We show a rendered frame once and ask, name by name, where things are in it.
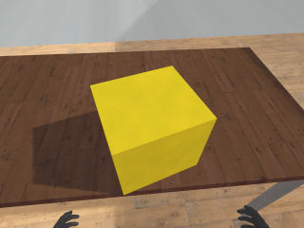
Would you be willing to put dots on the left robot hand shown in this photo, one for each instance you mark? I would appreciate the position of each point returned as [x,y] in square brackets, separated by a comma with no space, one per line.
[67,216]

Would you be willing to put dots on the carton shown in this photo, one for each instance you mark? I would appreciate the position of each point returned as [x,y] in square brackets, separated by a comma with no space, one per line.
[154,123]

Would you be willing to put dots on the right robot hand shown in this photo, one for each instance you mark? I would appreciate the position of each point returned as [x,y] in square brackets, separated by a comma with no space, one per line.
[256,218]

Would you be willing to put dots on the table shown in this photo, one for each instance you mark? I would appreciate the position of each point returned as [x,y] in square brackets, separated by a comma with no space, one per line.
[53,146]

